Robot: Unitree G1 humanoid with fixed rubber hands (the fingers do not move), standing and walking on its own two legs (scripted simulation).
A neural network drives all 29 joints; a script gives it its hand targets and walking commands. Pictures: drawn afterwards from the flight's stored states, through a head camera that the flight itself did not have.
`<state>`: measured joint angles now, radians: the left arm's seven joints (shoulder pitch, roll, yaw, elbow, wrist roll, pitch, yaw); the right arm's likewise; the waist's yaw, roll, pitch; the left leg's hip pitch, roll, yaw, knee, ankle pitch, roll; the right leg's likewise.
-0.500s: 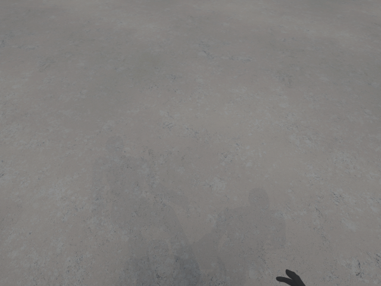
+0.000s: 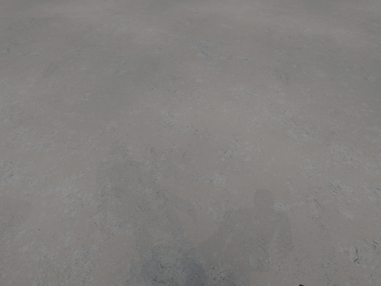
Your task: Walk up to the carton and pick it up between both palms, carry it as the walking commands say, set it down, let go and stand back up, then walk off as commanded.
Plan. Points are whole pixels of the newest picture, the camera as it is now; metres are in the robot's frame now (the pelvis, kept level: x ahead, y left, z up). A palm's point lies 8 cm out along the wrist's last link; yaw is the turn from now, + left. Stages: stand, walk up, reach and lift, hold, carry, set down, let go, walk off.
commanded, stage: stand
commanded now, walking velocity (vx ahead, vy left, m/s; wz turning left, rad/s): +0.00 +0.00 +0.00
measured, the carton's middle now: out of the picture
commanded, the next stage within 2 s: walk off in 0.48 s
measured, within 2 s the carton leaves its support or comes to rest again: neither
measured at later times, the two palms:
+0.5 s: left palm out of the picture -0.11 +0.37 -0.14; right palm out of the picture +0.01 -0.13 -0.11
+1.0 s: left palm out of the picture -0.03 +0.44 -0.13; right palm out of the picture -0.09 -0.03 -0.11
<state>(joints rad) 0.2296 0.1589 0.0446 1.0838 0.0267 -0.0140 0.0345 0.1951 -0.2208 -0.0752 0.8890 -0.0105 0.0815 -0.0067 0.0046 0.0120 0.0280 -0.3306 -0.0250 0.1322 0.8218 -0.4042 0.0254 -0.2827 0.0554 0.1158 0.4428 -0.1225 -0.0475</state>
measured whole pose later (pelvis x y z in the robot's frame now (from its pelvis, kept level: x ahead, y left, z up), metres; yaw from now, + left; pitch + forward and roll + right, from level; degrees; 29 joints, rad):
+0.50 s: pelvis -0.05 +0.13 +0.01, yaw -1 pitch +1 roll -2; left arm 0.34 0.22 0.05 1.10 0.03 -0.01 0.05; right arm 0.25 -0.20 -0.08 0.89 0.03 0.07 -0.03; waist 0.08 -0.02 0.05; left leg -0.34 -0.09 0.18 0.60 -0.21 -0.23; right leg -0.21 0.04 0.05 0.44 -0.23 -0.07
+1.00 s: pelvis -0.05 +0.20 +0.01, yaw -1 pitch -1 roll -3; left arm 0.31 0.21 0.05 1.02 0.03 0.02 0.00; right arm 0.46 -0.14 -0.07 0.89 -0.01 0.00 -0.02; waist -0.05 0.02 0.01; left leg -0.10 0.03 -0.01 0.35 -0.23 0.02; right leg -0.30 0.01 0.06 0.94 -0.36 0.05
